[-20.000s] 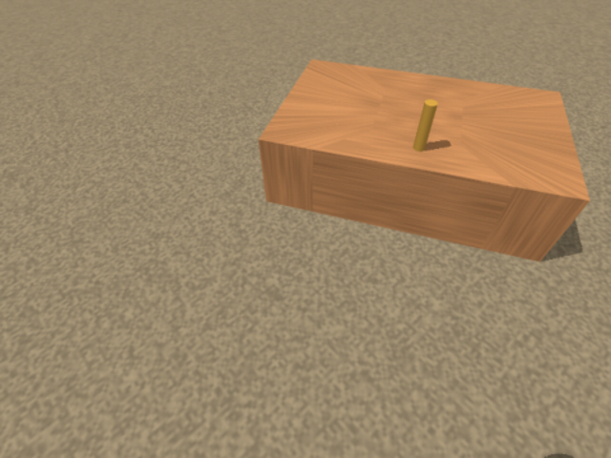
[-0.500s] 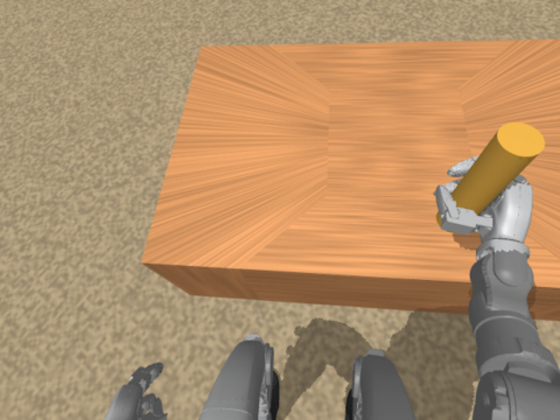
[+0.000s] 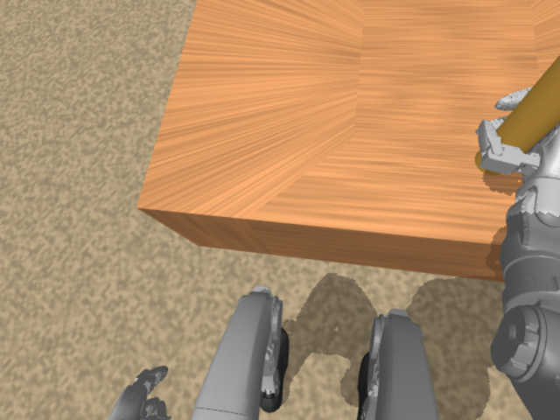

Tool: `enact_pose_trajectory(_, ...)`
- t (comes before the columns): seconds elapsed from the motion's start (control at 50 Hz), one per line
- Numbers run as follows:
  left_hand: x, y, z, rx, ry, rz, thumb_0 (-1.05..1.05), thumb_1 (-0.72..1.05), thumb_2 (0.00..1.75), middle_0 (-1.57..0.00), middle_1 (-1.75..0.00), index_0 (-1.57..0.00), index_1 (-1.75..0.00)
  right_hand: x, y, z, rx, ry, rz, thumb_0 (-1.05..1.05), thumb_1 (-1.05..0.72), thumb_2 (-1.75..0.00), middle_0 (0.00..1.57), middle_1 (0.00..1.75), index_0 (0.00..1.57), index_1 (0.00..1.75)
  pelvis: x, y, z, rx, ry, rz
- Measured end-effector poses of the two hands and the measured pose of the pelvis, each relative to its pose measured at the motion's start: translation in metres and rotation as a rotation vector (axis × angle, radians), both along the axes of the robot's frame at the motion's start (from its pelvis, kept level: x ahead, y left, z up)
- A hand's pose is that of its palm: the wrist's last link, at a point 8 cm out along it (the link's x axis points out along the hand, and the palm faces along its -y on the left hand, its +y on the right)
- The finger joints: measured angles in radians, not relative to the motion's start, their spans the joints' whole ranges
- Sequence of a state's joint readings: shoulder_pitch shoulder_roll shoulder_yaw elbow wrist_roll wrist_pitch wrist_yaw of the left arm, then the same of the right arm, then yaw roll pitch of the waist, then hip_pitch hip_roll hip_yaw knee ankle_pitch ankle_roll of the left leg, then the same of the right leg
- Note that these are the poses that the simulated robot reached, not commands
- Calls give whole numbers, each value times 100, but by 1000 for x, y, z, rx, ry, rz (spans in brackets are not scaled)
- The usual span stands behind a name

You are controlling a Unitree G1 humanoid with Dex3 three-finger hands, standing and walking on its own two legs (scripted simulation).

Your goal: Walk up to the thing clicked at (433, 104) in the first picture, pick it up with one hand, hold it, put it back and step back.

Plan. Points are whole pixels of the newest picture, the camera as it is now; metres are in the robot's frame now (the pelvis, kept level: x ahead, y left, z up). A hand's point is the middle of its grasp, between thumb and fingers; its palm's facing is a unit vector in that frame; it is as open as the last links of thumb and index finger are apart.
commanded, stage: crouch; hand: right
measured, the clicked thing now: (530, 121) +0.50 -0.22 +0.04
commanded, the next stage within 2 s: lower in 0.32 s
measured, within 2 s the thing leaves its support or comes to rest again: rests again in 1.42 s
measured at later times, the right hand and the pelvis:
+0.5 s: hand (493, 136) +0.52 -0.21 -0.03, palm faces +0.21 +0.98 +0.00, open 6.1 cm; pelvis -0.01 -0.01 -0.04, yaw +1 degrees
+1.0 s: hand (477, 153) +0.53 -0.22 -0.10, palm faces +0.21 +0.98 -0.02, open 6.1 cm; pelvis -0.02 -0.01 -0.11, yaw +1 degrees
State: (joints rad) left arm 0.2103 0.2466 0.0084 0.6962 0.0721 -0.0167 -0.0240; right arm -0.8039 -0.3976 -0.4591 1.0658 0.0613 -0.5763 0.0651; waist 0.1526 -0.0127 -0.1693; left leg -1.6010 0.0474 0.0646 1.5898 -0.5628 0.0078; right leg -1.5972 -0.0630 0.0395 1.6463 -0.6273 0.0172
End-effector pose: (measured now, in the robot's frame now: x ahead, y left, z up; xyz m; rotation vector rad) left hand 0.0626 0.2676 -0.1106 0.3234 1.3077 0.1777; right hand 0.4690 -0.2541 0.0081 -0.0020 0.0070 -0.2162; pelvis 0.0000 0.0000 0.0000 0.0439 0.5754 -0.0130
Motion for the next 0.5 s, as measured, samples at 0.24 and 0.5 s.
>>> enact_pose_trajectory(0.24,-4,0,-20,19,24,-6,0,90,90,-19,-29,-20,-29,14,-5,-23,-1,6,5,2,-2,-122,99,116,96,117,-3,-3,-22,10,30,0)
enact_pose_trajectory(0.5,-10,-5,-39,15,46,-6,0,91,89,-19,-29,-20,-29,23,-7,-42,3,8,3,2,-2,-122,98,117,96,117,-6,-7,-41,15,48,0)
